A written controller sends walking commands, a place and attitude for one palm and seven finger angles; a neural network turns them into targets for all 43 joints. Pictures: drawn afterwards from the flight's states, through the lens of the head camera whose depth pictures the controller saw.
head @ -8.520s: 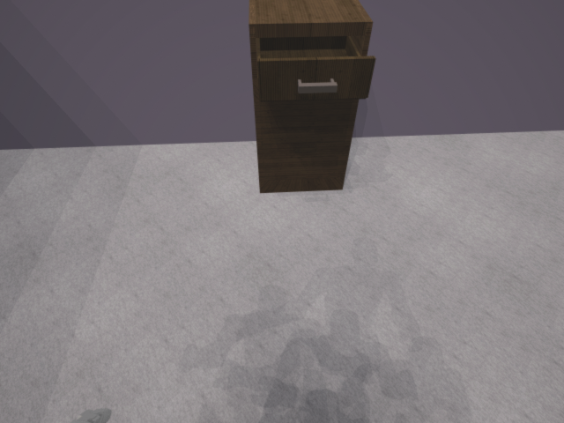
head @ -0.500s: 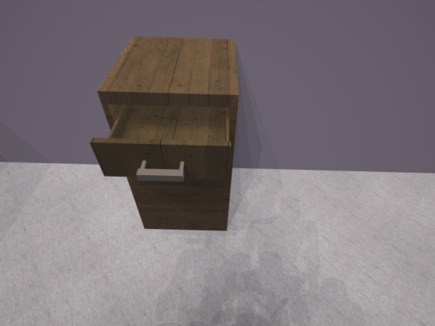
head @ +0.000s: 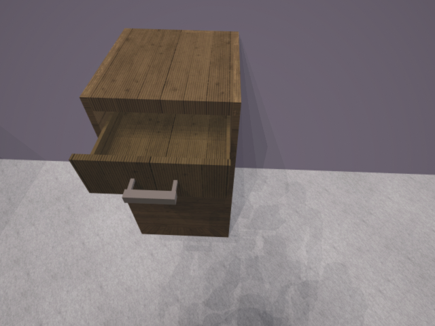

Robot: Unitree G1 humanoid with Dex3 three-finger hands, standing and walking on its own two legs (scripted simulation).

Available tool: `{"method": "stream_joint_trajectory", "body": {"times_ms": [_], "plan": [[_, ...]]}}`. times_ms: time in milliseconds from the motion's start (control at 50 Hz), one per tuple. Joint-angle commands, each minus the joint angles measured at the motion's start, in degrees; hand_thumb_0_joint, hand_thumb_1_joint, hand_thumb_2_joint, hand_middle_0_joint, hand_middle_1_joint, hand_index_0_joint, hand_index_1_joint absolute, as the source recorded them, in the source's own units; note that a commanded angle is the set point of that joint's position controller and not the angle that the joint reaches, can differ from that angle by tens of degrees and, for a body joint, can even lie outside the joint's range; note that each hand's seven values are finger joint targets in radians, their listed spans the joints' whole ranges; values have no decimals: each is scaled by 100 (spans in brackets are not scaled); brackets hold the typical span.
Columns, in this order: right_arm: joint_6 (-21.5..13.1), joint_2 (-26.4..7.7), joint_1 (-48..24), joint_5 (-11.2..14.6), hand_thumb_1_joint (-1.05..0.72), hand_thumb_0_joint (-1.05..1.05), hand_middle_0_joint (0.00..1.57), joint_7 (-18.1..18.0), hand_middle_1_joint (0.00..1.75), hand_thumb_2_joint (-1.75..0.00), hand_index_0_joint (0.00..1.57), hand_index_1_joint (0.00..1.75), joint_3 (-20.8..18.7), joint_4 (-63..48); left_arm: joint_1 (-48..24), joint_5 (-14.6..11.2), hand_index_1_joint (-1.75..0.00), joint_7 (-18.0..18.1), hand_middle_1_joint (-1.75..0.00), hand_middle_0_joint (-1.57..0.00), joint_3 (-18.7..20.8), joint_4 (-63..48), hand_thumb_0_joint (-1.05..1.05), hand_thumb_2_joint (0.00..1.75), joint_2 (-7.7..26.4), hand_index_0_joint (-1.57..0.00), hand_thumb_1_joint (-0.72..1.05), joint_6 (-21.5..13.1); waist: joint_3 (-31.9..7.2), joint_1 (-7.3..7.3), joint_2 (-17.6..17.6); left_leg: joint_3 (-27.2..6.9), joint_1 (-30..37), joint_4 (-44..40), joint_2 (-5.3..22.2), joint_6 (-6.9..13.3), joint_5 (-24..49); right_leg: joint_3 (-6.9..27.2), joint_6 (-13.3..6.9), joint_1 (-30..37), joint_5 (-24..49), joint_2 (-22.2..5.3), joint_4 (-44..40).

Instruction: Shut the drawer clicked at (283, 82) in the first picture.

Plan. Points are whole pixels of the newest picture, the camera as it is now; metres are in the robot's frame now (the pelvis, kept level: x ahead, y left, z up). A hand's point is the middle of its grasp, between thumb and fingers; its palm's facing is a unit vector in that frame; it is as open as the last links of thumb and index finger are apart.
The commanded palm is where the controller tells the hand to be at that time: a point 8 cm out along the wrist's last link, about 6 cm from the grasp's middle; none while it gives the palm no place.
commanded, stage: come to a stop and stand still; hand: left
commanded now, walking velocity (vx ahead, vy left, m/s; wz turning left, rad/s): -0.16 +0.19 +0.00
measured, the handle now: (151, 189) +0.43 +0.20 -0.07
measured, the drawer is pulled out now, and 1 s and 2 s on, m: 0.18 0.18 0.18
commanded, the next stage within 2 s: look again from close up in 0.72 s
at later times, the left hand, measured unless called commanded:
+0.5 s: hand out of the picture +0.02 +0.18 -0.17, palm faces +0.08 -0.97 -0.23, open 7.3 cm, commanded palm none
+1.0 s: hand out of the picture +0.00 +0.17 -0.16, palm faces +0.04 -0.97 -0.22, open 7.3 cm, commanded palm none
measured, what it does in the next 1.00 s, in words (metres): stands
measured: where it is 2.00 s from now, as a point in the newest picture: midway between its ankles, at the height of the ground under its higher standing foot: outside the picture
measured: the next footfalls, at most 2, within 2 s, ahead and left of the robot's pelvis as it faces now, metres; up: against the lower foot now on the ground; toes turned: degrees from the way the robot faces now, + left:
none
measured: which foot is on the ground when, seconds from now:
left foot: down 0.00-1.00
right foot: down 0.00-1.00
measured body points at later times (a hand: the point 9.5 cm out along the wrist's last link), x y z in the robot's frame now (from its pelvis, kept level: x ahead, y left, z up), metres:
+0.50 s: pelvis -0.01 +0.00 +0.00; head -0.01 -0.01 +0.45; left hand +0.01 +0.23 -0.15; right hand +0.02 -0.23 -0.16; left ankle -0.03 +0.12 -0.73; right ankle +0.04 -0.13 -0.73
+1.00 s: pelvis +0.00 +0.00 +0.00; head +0.00 -0.02 +0.45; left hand +0.00 +0.22 -0.15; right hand -0.02 -0.20 -0.17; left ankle -0.03 +0.12 -0.73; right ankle +0.04 -0.13 -0.73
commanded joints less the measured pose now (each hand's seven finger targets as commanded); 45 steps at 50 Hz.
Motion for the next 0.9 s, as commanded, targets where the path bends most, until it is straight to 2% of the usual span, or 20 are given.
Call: {"method": "stream_joint_trajectory", "body": {"times_ms": [0, 20, 80, 120, 160, 180, 220, 240, 260, 280, 340, 400, 460, 600, 620, 640, 680, 720, 760, 880], "plan": [[32, -404, 299, 56, -90, 0, 20, 4, 30, -90, 20, 30, -140, -245, 492, -25, -30, 44, -30, -20, 112, -26, 0, 90, 858, -20, 90, -85, -283, -82, -399, -293, -600, -205, 272, -49, 243, 837, -504, 827, 3244, -919, -563], [96, -500, 372, 43, -90, 0, 20, -10, 30, -90, 20, 30, -171, -226, 465, -50, -30, 65, -30, -20, 150, -50, 0, 90, 921, -20, 90, -99, -553, -64, -1106, -186, -403, 122, 222, -103, -102, 1001, -631, 799, 3365, -1069, -756], [186, -503, 383, 32, -90, 0, 20, -22, 30, -90, 20, 30, -205, -222, 166, -36, -30, 106, -30, -20, 202, -184, 0, 90, 909, -20, 90, -24, -449, -66, -798, -291, -425, 590, 223, -128, -434, 1060, -931, 558, 3119, -1296, -945], [212, -500, 346, 22, -90, 0, 20, -20, 30, -90, 20, 30, -222, -269, 49, -17, -30, 127, -30, -20, 261, -252, 0, 90, 925, -20, 90, 19, -366, -21, -896, -366, -594, 781, 227, -126, -643, 1105, -1046, 534, 2855, -1351, -981], [208, -500, 351, 21, -90, 0, 20, -14, 30, -90, 20, 30, -233, -324, -55, 6, -30, 136, -30, -20, 305, -298, 0, 90, 901, -20, 90, 59, -396, -26, -943, -407, -520, 537, 227, -107, -563, 1064, -1057, 452, 2501, -1319, -930], [186, -496, 440, 15, -90, 0, 20, -8, 30, -90, 20, 30, -226, -299, -153, 5, -30, 136, -30, -20, 322, -341, 0, 90, 894, -20, 90, 77, -410, -82, -899, -408, -330, 158, 247, -90, -235, 992, -948, 316, 2179, -1226, -838], [121, -562, 524, -19, -90, 0, 20, 2, 30, -90, 20, 30, -219, -274, -268, -21, -30, 107, -30, -20, 291, -422, 0, 90, 730, -20, 90, 111, -405, -111, -307, -583, 148, -357, 426, 9, 789, 583, -590, -122, 1134, -674, -569], [98, -697, 395, -38, -90, 0, 20, 6, 30, -90, 20, 30, -220, -344, -291, -18, -30, 89, -30, -20, 265, -479, 0, 90, 608, -20, 90, 138, -332, -45, 116, -825, -78, -586, 696, 120, 946, 316, -384, -148, 492, -329, -462], [53, -781, 181, -44, -90, 0, 20, 11, 30, -90, 20, 30, -217, -396, -353, -12, -30, 70, -30, -20, 230, -512, 0, 90, 481, -20, 90, 182, -185, 9, 833, -1159, -451, -1080, 981, 279, 984, 20, -206, 23, 20, -33, -175], [28, -859, -24, -38, -90, 0, 20, -1, 30, -90, 20, 30, -208, -463, -338, 8, -30, 58, -30, -20, 196, -501, 0, 90, 412, -20, 90, 192, -7, 76, 1032, -1252, -805, -1321, 1120, 385, 977, -138, -124, 218, -112, 67, 37], [-8, -895, -254, -32, -90, 0, 20, -25, 30, -90, 20, 30, -183, -549, -11, 26, -30, 26, -30, -20, 139, -335, 0, 90, 401, -20, 90, 177, -52, 187, 855, -982, -759, -1201, 927, 366, 889, -17, -144, 413, 131, 23, -96], [-19, -831, -112, -11, -90, 0, 20, -4, 30, -90, 20, 30, -156, -508, 51, 20, -30, 19, -30, -20, 105, -266, 0, 90, 507, -20, 90, 108, -80, 96, 461, -804, -619, -1047, 702, 215, 500, 189, -175, 475, 452, -83, -557], [3, -738, 36, -2, -90, 0, 20, 10, 30, -90, 20, 30, -112, -398, 104, 9, -30, 17, -30, -20, 64, -180, 0, 90, 544, -20, 90, 58, 94, -1, 31, -697, -410, -1024, 553, 121, 87, 410, -227, 212, 165, -179, -985], [-15, -663, 308, -7, -90, 0, 20, 15, 30, -90, 20, 30, -27, -227, 356, -18, -30, 16, -30, -20, 11, -38, 0, 90, 477, -20, 90, -5, 145, -46, 143, -602, -299, -1113, 493, 103, -67, 505, -219, 136, -286, -171, -1314], [-107, -991, -297, 9, -90, 0, 20, 81, 30, -90, 20, 30, -61, -645, 866, 38, -30, 232, -30, -20, -54, 90, 0, 90, 624, -20, 90, -104, 248, 133, 145, -335, -716, -28, 695, -10, 392, 508, -212, 329, 1480, -406, -725], [-63, -705, 90, 6, -90, 0, 20, 91, 30, -90, 20, 30, -31, -777, 614, 3, -30, 169, -30, -20, -24, -113, 0, 90, 843, -20, 90, -165, -473, -143, 394, -452, -532, -153, 318, -27, -328, 814, -411, 376, 183, -607, -898], [-25, -672, 370, -55, -90, 0, 20, 126, 30, -90, 20, 30, 11, -751, 337, 5, -30, 75, -30, -20, -12, -313, 0, 90, 863, -20, 90, -151, -410, -250, 224, -420, -281, -96, 263, 65, -315, 796, -522, -204, -1344, -492, -1092], [-37, -675, 578, -55, -90, 0, 20, 112, 30, -90, 20, 30, 25, -730, 279, -6, -30, 32, -30, -20, -34, -348, 0, 90, 696, -20, 90, -94, -32, -280, 157, -551, -494, -305, 364, 149, -261, 581, -437, -437, -1408, -281, -983], [-62, -698, 565, -57, -90, 0, 20, 93, 30, -90, 20, 30, 45, -738, 375, -18, -30, 11, -30, -20, -69, -331, 0, 90, 577, -20, 90, -60, 269, -198, 241, -684, -816, -630, 472, 205, -418, 419, -388, -327, -1157, -127, -873], [-142, -734, 676, -32, -90, 0, 20, 67, 30, -90, 20, 30, 129, -583, 525, -58, -30, -1, -30, -20, -112, -238, 0, 90, 420, -20, 90, -101, 236, -115, 25, -704, -829, -781, 479, 219, 123, 361, -365, 242, -226, -123, -756]]}}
